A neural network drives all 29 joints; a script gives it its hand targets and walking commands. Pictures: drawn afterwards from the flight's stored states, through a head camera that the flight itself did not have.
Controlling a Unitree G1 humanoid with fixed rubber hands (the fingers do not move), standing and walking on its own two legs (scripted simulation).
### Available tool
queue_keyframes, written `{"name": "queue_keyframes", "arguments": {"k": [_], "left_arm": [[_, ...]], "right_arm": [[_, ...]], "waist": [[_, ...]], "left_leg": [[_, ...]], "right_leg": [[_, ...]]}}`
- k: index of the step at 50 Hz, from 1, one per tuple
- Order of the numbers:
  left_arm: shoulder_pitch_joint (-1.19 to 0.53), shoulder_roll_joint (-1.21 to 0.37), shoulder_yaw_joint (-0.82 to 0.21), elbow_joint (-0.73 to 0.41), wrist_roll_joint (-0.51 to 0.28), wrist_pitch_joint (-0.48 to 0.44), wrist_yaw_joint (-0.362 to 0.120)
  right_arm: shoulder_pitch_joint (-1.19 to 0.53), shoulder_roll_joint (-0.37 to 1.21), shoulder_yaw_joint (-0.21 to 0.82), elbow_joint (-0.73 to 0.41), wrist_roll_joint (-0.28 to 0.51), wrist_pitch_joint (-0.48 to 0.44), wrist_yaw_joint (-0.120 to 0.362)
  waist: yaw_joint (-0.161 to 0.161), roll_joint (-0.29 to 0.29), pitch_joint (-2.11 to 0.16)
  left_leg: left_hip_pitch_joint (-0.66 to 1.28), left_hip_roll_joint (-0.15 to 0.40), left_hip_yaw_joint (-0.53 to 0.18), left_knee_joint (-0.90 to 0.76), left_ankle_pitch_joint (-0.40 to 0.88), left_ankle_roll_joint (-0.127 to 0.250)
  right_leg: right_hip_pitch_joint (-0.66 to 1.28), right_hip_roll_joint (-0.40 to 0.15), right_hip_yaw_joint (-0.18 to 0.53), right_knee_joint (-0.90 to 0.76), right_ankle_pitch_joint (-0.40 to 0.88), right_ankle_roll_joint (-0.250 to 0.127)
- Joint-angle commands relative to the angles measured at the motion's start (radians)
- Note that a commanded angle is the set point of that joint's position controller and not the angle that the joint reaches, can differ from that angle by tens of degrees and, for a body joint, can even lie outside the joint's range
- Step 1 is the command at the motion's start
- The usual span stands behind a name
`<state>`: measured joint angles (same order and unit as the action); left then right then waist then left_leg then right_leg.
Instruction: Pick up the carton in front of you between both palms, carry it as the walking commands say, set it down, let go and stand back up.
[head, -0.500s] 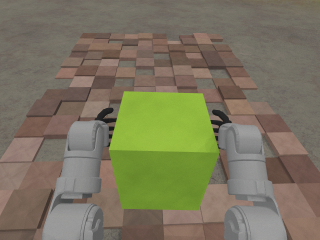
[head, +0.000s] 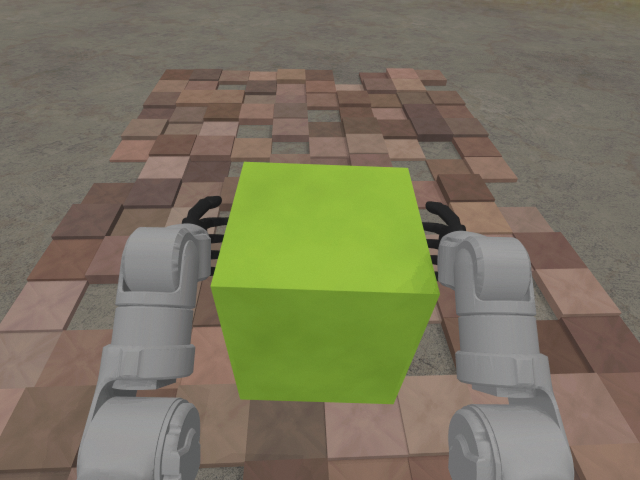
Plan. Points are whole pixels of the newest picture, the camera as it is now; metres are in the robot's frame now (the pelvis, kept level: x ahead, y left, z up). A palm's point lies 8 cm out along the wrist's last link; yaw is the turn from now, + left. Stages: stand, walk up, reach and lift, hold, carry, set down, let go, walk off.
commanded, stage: carry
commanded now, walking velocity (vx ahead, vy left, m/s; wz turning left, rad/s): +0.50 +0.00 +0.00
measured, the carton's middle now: (321, 287) +0.36 +0.00 +0.08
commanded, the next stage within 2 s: none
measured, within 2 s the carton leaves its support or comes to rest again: neither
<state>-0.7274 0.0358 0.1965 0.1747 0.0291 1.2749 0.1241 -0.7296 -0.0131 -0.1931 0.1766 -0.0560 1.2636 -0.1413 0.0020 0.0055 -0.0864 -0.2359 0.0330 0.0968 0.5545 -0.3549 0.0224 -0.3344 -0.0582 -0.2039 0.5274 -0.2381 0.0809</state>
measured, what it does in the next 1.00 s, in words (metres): walks ahead: left foot, then right foot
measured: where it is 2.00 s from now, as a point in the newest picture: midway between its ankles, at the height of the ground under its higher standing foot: (285, 267)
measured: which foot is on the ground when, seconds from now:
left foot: down 0.00-0.06, up 0.08-0.34, down 0.36-0.78, up 0.80-1.00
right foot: down 0.00-0.40, up 0.42-0.74, down 0.76-1.00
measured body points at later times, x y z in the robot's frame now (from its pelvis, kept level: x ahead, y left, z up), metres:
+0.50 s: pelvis +0.19 +0.04 +0.01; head +0.21 +0.05 +0.45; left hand +0.57 +0.19 +0.10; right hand +0.55 -0.11 +0.10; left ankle +0.18 +0.12 -0.72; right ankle +0.11 -0.08 -0.65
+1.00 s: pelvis +0.49 +0.01 +0.02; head +0.56 +0.00 +0.47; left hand +0.85 +0.19 +0.11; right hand +0.89 -0.11 +0.11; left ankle +0.51 +0.15 -0.67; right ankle +0.51 -0.05 -0.72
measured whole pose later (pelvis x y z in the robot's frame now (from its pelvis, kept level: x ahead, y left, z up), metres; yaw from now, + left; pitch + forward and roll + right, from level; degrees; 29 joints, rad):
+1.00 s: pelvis +0.49 +0.01 +0.02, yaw +2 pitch +6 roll +2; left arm -0.64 -0.04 0.24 0.01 0.07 1.20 0.13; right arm -0.69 0.03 -0.22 0.07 -0.07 1.19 -0.13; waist 0.04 -0.01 0.04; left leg -0.57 0.04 0.04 0.90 -0.35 0.01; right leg -0.31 -0.01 -0.16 0.39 -0.18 -0.09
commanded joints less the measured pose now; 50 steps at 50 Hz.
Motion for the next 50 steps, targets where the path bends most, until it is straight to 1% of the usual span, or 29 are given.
{"name": "queue_keyframes", "arguments": {"k": [1,3,4,5,7,9,12,15,17,18,19,20,21,22,23,24,26,28,33,35,36,37,38,39,40,41,43,45,50], "left_arm": [[-0.811,-1.042,-0.532,-0.13,-0.431,-0.007,-0.201],[-0.77,-1.001,-0.488,-0.079,-0.411,0.019,-0.196],[-0.764,-0.983,-0.462,-0.048,-0.398,0.029,-0.192],[-0.769,-0.976,-0.447,-0.037,-0.386,0.037,-0.189],[-0.806,-0.985,-0.43,-0.043,-0.375,0.049,-0.185],[-0.857,-1.019,-0.428,-0.057,-0.377,0.051,-0.187],[-0.885,-1.089,-0.431,-0.045,-0.386,0.044,-0.203],[-0.838,-1.145,-0.43,0.021,-0.383,0.025,-0.224],[-0.815,-1.18,-0.435,0.058,-0.38,0.0,-0.239],[-0.797,-1.199,-0.442,0.068,-0.382,-0.014,-0.246],[-0.781,-1.215,-0.451,0.076,-0.381,-0.027,-0.252],[-0.825,-1.243,-0.46,0.057,-0.395,-0.032,-0.263],[-0.846,-1.255,-0.488,0.039,-0.405,-0.045,-0.269],[-0.857,-1.274,-0.516,0.02,-0.417,-0.059,-0.271],[-0.838,-1.282,-0.519,0.003,-0.423,-0.071,-0.269],[-0.801,-1.277,-0.526,-0.017,-0.421,-0.079,-0.26],[-0.749,-1.25,-0.541,-0.077,-0.405,-0.088,-0.235],[-0.705,-1.214,-0.561,-0.133,-0.379,-0.096,-0.208],[-0.622,-1.098,-0.593,-0.225,-0.305,-0.099,-0.17],[-0.597,-1.053,-0.593,-0.225,-0.284,-0.089,-0.171],[-0.578,-1.038,-0.594,-0.209,-0.278,-0.084,-0.175],[-0.548,-1.025,-0.588,-0.185,-0.272,-0.082,-0.18],[-0.531,-1.014,-0.581,-0.17,-0.27,-0.082,-0.189],[-0.531,-0.989,-0.569,-0.149,-0.265,-0.083,-0.195],[-0.519,-1.01,-0.568,-0.115,-0.27,-0.084,-0.202],[-0.528,-1.04,-0.581,-0.128,-0.29,-0.085,-0.213],[-0.632,-1.115,-0.627,-0.201,-0.349,-0.093,-0.231],[-0.706,-1.159,-0.656,-0.263,-0.397,-0.1,-0.24],[-0.69,-1.164,-0.69,-0.284,-0.449,-0.095,-0.259]], "right_arm": [[-0.792,1.006,0.529,-0.143,0.436,0.003,0.208],[-0.799,0.988,0.504,-0.111,0.433,0.033,0.207],[-0.813,0.986,0.489,-0.086,0.436,0.047,0.209],[-0.832,0.983,0.477,-0.064,0.438,0.057,0.213],[-0.856,1.009,0.459,-0.013,0.445,0.065,0.224],[-0.855,1.056,0.436,0.032,0.447,0.065,0.234],[-0.828,1.111,0.405,0.079,0.426,0.055,0.241],[-0.757,1.138,0.378,0.133,0.383,0.035,0.247],[-0.706,1.156,0.369,0.157,0.361,0.013,0.253],[-0.694,1.161,0.37,0.157,0.356,0.0,0.257],[-0.67,1.16,0.37,0.162,0.352,-0.013,0.259],[-0.683,1.135,0.371,0.15,0.326,-0.039,0.254],[-0.668,1.143,0.385,0.121,0.329,-0.055,0.251],[-0.713,1.154,0.415,0.039,0.346,-0.07,0.247],[-0.768,1.164,0.454,-0.037,0.367,-0.078,0.243],[-0.808,1.184,0.501,-0.106,0.397,-0.085,0.238],[-0.825,1.205,0.571,-0.203,0.443,-0.093,0.235],[-0.788,1.203,0.612,-0.245,0.469,-0.094,0.241],[-0.723,1.147,0.683,-0.291,0.504,-0.084,0.262],[-0.683,1.119,0.69,-0.263,0.498,-0.079,0.268],[-0.672,1.105,0.688,-0.243,0.494,-0.076,0.27],[-0.664,1.097,0.688,-0.219,0.49,-0.071,0.274],[-0.666,1.09,0.689,-0.193,0.482,-0.071,0.279],[-0.662,1.111,0.681,-0.168,0.479,-0.066,0.284],[-0.652,1.108,0.661,-0.152,0.47,-0.062,0.287],[-0.66,1.118,0.66,-0.142,0.464,-0.065,0.285],[-0.683,1.156,0.656,-0.16,0.451,-0.076,0.279],[-0.673,1.162,0.643,-0.182,0.433,-0.084,0.262],[-0.564,1.131,0.631,-0.187,0.367,-0.095,0.217]], "waist": [[-0.016,0.034,-0.301],[0.009,-0.13,-0.299],[0.016,-0.19,-0.276],[0.027,-0.199,-0.252],[0.051,-0.16,-0.256],[0.044,-0.139,-0.292],[0.037,-0.149,-0.289],[0.049,-0.16,-0.279],[0.027,-0.145,-0.286],[0.006,-0.1,-0.308],[-0.029,-0.008,-0.357],[-0.077,0.258,-0.402],[-0.086,0.298,-0.341],[-0.099,0.154,-0.314],[-0.09,0.052,-0.333],[-0.078,0.009,-0.342],[-0.06,0.083,-0.354],[-0.067,0.136,-0.365],[-0.09,0.115,-0.328],[-0.084,0.122,-0.313],[-0.051,0.142,-0.354],[0.001,0.116,-0.418],[0.056,0.069,-0.466],[0.045,-0.126,-0.553],[0.051,-0.294,-0.586],[0.039,-0.249,-0.526],[0.035,-0.077,-0.451],[0.027,-0.082,-0.444],[0.041,-0.118,-0.413]], "left_leg": [[0.012,0.115,-0.13,-0.103,-0.179,0.082],[-0.18,0.036,-0.009,0.134,-0.145,0.033],[-0.294,0.007,0.016,0.179,-0.119,0.023],[-0.379,-0.006,0.022,0.185,-0.151,0.022],[-0.451,-0.003,-0.01,0.238,-0.198,0.03],[-0.444,0.013,-0.025,0.247,-0.136,0.035],[-0.354,-0.001,0.009,0.159,-0.024,0.021],[-0.322,-0.022,0.05,0.088,0.037,0.016],[-0.167,-0.035,0.097,-0.025,0.092,0.024],[0.025,-0.04,0.101,-0.088,0.123,0.036],[0.274,0.041,-0.024,-0.12,0.061,0.072],[0.507,0.226,-0.397,-0.129,0.043,0.217],[0.565,0.325,-0.614,-0.205,0.19,0.289],[0.525,0.338,-0.601,-0.156,0.326,0.309],[0.517,0.324,-0.533,-0.119,0.388,0.289],[0.499,0.313,-0.468,-0.119,0.385,0.251],[0.457,0.257,-0.352,-0.142,0.353,0.198],[0.471,0.233,-0.294,-0.137,0.446,0.198],[0.413,0.157,-0.142,-0.116,0.657,0.159],[0.332,0.141,-0.086,-0.117,0.749,0.123],[0.299,0.144,-0.047,-0.031,0.879,0.098],[0.249,0.123,0.024,0.118,0.907,0.056],[0.106,0.1,0.018,0.279,0.714,0.032],[-0.167,0.016,-0.007,0.516,0.296,0.002],[-0.378,-0.098,-0.067,0.723,-0.142,-0.012],[-0.46,-0.04,-0.128,0.782,-0.146,0.009],[-0.465,0.016,-0.127,0.643,-0.061,0.01],[-0.401,0.033,-0.108,0.497,-0.026,-0.006],[-0.408,0.021,-0.043,0.231,0.07,-0.023]], "right_leg": [[0.157,-0.061,0.098,-0.086,-0.137,-0.081],[0.31,-0.21,0.339,-0.202,-0.229,-0.146],[0.379,-0.288,0.452,-0.224,-0.175,-0.196],[0.427,-0.328,0.504,-0.235,-0.115,-0.237],[0.469,-0.362,0.538,-0.254,-0.033,-0.271],[0.472,-0.351,0.484,-0.271,-0.033,-0.254],[0.417,-0.28,0.329,-0.287,0.01,-0.208],[0.421,-0.246,0.263,-0.244,0.094,-0.203],[0.339,-0.214,0.192,-0.165,0.092,-0.174],[0.219,-0.171,0.122,-0.079,0.096,-0.139],[0.031,-0.116,0.04,0.112,0.109,-0.093],[-0.278,0.0,0.013,0.401,0.03,-0.033],[-0.518,0.059,0.099,0.591,-0.33,-0.04],[-0.553,0.023,0.199,0.687,-0.351,-0.07],[-0.563,-0.006,0.227,0.707,-0.322,-0.087],[-0.563,-0.025,0.231,0.662,-0.27,-0.099],[-0.511,-0.024,0.194,0.555,-0.171,-0.088],[-0.514,-0.008,0.162,0.487,-0.098,-0.079],[-0.367,0.035,0.096,0.128,0.151,-0.11],[-0.168,0.082,0.034,-0.026,0.233,-0.138],[-0.005,0.103,-0.011,-0.042,0.251,-0.155],[0.198,0.115,-0.043,-0.087,0.278,-0.168],[0.412,0.05,0.02,-0.061,0.208,-0.159],[0.652,-0.201,0.429,-0.049,0.172,-0.253],[0.761,-0.321,0.731,-0.134,0.18,-0.362],[0.73,-0.323,0.682,-0.143,0.25,-0.356],[0.609,-0.268,0.519,-0.145,0.417,-0.292],[0.533,-0.243,0.431,-0.188,0.408,-0.258],[0.518,-0.211,0.322,-0.222,0.43,-0.267]]}}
